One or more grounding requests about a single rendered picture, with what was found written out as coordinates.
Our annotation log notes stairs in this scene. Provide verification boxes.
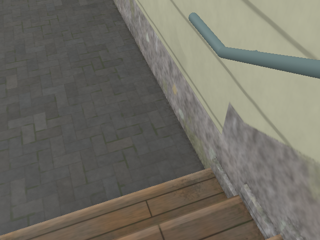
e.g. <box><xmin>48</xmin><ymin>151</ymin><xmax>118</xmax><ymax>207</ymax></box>
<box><xmin>0</xmin><ymin>168</ymin><xmax>284</xmax><ymax>240</ymax></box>

